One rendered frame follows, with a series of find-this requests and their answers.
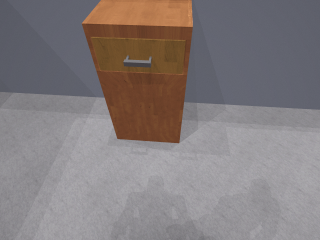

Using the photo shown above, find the cabinet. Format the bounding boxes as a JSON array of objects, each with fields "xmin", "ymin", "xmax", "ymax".
[{"xmin": 82, "ymin": 0, "xmax": 193, "ymax": 144}]

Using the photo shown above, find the handle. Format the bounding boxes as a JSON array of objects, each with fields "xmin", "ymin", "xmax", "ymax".
[{"xmin": 123, "ymin": 55, "xmax": 152, "ymax": 68}]

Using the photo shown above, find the drawer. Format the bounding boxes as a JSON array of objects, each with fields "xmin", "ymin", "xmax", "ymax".
[{"xmin": 91, "ymin": 36, "xmax": 186, "ymax": 74}]

